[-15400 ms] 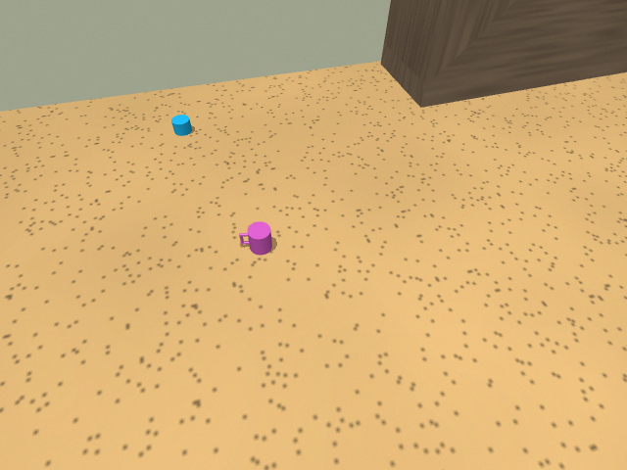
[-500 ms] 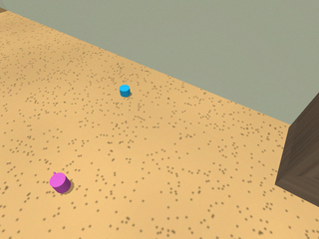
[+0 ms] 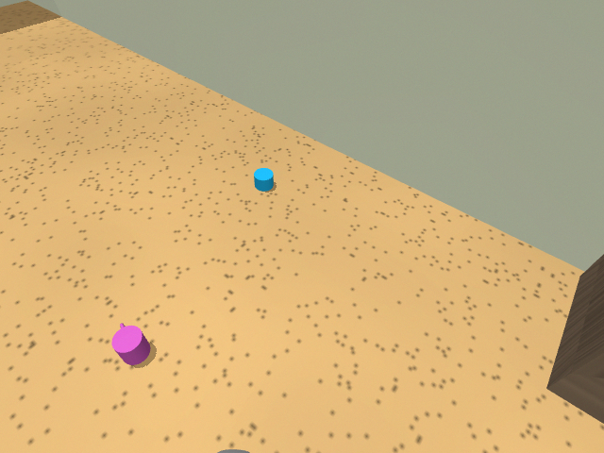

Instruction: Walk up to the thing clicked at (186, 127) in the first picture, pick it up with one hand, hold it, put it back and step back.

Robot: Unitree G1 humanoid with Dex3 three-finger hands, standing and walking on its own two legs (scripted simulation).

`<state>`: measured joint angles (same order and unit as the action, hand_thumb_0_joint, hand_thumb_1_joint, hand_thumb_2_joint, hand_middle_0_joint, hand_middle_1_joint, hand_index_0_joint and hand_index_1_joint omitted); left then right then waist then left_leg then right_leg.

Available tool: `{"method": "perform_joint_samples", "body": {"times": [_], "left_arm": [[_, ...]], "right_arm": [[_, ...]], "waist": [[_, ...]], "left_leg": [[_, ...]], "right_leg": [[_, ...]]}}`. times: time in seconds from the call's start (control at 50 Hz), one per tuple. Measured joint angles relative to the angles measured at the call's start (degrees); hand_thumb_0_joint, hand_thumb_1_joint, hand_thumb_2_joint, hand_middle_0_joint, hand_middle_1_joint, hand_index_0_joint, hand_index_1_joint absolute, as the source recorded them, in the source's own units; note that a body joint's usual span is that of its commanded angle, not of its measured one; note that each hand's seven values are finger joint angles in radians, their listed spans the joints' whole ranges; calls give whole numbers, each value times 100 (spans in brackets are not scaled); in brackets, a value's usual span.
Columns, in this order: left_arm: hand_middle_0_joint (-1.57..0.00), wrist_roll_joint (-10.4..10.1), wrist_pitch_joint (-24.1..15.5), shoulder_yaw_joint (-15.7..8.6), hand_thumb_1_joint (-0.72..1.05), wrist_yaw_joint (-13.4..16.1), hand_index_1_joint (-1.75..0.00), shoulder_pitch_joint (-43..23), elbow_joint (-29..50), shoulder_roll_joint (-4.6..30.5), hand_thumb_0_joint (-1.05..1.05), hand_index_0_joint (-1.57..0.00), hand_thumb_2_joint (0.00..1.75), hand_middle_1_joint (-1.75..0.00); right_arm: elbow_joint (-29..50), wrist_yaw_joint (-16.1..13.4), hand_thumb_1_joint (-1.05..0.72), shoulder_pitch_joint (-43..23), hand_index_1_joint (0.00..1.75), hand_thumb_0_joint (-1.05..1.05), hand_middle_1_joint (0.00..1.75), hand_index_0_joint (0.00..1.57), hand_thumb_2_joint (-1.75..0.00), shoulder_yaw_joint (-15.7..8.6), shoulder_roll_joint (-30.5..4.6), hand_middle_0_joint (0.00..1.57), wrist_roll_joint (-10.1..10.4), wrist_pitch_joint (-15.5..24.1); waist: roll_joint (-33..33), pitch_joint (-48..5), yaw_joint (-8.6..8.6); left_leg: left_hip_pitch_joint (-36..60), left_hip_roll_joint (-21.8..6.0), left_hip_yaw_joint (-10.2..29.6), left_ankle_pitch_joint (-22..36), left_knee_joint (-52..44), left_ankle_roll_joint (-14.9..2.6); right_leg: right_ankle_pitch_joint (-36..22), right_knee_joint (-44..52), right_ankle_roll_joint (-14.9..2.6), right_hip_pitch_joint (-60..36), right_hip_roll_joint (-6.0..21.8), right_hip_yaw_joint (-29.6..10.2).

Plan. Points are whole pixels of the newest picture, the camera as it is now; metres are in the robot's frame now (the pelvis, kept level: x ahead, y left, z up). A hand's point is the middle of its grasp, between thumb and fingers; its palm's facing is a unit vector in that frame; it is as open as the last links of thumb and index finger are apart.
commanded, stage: walk up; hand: left
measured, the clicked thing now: (263, 179) +1.41 +0.25 -0.74
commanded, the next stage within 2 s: none
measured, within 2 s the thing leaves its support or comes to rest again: neither
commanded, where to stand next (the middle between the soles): +1.06 -0.04 m, yaw -1 degrees
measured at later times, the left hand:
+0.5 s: hand (130, 351) +0.29 +0.30 -0.14, palm faces -0.10 -0.92 -0.37, open 7.4 cm
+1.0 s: hand (174, 276) +0.46 +0.29 -0.17, palm faces -0.01 -0.94 -0.35, open 7.4 cm
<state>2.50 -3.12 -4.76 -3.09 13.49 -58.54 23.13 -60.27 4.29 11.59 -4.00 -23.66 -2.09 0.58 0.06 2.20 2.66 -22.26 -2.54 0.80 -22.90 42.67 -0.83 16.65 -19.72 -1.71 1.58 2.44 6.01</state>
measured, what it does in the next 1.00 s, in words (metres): walks ahead: left foot, then right foot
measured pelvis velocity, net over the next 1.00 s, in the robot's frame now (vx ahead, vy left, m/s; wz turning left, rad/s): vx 0.45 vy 0.00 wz -0.01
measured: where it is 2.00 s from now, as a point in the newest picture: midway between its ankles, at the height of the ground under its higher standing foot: (320, 287)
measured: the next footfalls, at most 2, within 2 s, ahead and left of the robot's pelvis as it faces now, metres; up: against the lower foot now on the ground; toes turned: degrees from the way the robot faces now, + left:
left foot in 0.10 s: +0.17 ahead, +0.16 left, +0.00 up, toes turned +4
right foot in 0.54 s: +0.38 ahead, -0.12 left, +0.00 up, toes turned -7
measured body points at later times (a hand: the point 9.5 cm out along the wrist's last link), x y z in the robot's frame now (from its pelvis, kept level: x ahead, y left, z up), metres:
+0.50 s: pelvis +0.20 +0.02 -0.01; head +0.21 +0.01 +0.44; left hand +0.29 +0.35 -0.11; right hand +0.21 -0.30 -0.13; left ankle +0.13 +0.16 -0.74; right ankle +0.33 -0.12 -0.73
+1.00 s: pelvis +0.45 +0.00 -0.02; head +0.46 +0.02 +0.42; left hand +0.46 +0.33 -0.14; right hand +0.55 -0.32 -0.11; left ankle +0.57 +0.11 -0.75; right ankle +0.34 -0.12 -0.74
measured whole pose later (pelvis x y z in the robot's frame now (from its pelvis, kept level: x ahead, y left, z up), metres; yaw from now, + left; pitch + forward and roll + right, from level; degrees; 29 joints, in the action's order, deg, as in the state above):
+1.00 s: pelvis +0.45 +0.00 -0.02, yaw -1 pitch -2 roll -1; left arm 0.6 -3.4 -2.9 -3.2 21.6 -50.1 25.4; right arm -50.1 4.8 13.4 -4.2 -24.2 -1.9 3.7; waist -0.9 4.2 3.1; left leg -24.1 -3.2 -4.2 -6.3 32.6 -2.0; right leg 27.4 -35.2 -0.9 3.8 2.4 6.3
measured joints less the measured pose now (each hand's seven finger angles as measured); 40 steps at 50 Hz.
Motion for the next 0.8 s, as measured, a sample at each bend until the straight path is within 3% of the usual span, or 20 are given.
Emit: {"method": "perform_joint_samples", "body": {"times": [0.08, 0.1, 0.12, 0.16, 0.22, 0.32, 0.38, 0.48, 0.54, 0.58, 0.66, 0.72, 0.8], "left_arm": [[-21, 0, 117, -61, 90, -49, -30, 273, 13, 293, 1, -20, 90, -31], [-21, 4, 151, -67, 90, -56, -30, 337, 21, 347, 1, -20, 90, -31], [-21, 6, 188, -69, 90, -51, -30, 386, 22, 393, 1, -20, 90, -30], [-21, -32, 287, -35, 90, -7, -30, 380, -35, 415, 1, -20, 90, -30], [-20, -149, 287, 59, 91, -15, -30, 285, -5, 433, 1, -20, 90, -30], [-20, -160, 181, 102, 91, -168, -30, 181, 168, 318, 1, -20, 90, -30], [-20, -122, 203, 113, 91, -259, -30, 110, 252, 245, 1, -20, 90, -30], [-20, -105, 192, 112, 91, -320, -30, -55, 359, 186, 1, -20, 90, -30], [-21, -110, 115, 81, 91, -287, -30, -154, 438, 194, 1, -20, 90, -30], [-21, -104, 0, 32, 91, -205, -30, -281, 518, 124, 1, -20, 90, -30], [-21, -222, -140, 109, 91, -88, -30, -296, 792, -28, 1, -20, 90, -30], [-21, -242, -153, 186, 90, -49, -30, -116, 848, -121, 1, -20, 90, -30], [-21, -210, -162, 209, 90, -46, -30, 185, 876, -102, 1, -20, 90, -30]], "right_arm": [[230, 112, -91, 46, 30, 1, 30, 20, -90, -154, -95, 21, -6, 106], [295, 111, -91, 70, 30, 1, 30, 20, -90, -194, -134, 21, -17, 162], [359, 83, -91, 63, 30, 0, 30, 20, -90, -237, -155, 21, -32, 226], [492, -1, -91, 63, 30, 0, 30, 20, -90, -263, -119, 21, -18, 318], [564, -50, -91, 170, 30, 0, 30, 20, -90, -141, 41, 21, 61, 315], [646, -62, -91, 446, 30, 0, 30, 20, -90, -2, 181, 21, 84, 358], [696, -49, -90, 595, 30, 0, 30, 20, -90, 23, 190, 21, 95, 399], [759, -57, -90, 775, 30, 0, 30, 21, -90, 32, 112, 21, 113, 399], [795, -90, -90, 863, 30, 0, 30, 21, -90, 29, 44, 21, 107, 340], [783, -147, -90, 839, 30, 0, 30, 20, -90, 23, -16, 21, 120, 272], [709, -182, -91, 614, 30, 1, 30, 20, -90, 88, -40, 21, 175, 166], [772, -118, -91, 476, 30, 1, 30, 20, -90, 78, -100, 21, 174, 200], [877, -12, -91, 367, 30, 0, 30, 20, -90, 30, -122, 21, 108, 214]], "waist": [[-99, 44, 12], [-125, 41, 4], [-209, 75, -6], [-310, 123, -129], [-472, 134, -211], [-488, 114, -258], [-383, 112, -314], [-193, 127, -399], [-72, 105, -425], [187, 195, -418], [234, 289, -268], [300, 230, -215], [270, 183, -157]], "left_leg": [[18, -163, -159, 645, -814, 51], [107, -142, -207, 821, -943, 49], [127, -63, -301, 1142, -846, 45], [121, 48, -398, 968, -509, 24], [507, 154, -515, 859, -821, -48], [1259, 243, -641, 902, -1617, -92], [1630, 251, -653, 844, -1955, -80], [2113, 199, -674, 504, -2112, 101], [2222, 64, -659, -23, -1681, 252], [1928, -236, -502, -376, -595, 83], [670, 10, -10, -215, 1913, -109], [-33, -87, -21, 254, 1932, -93], [-580, -271, -84, 642, 1022, 60]], "right_leg": [[453, -402, 135, -125, 158, 49], [714, -757, 106, -48, 229, 24], [971, -1354, -30, 144, 360, -69], [1285, -2951, -150, 812, 170, -651], [820, -4127, -163, 1709, -80, -951], [128, -3478, 105, 2518, 107, -761], [-186, -2811, 175, 2709, 267, -635], [-737, -1709, 94, 2609, 409, -528], [-779, -1283, 3, 2253, 316, -372], [-765, -1560, 31, 2155, 119, -178], [-316, -1622, -40, 1780, 79, -98], [-302, -1167, -74, 1348, 2, -42], [-214, -706, -77, 853, -97, 14]]}}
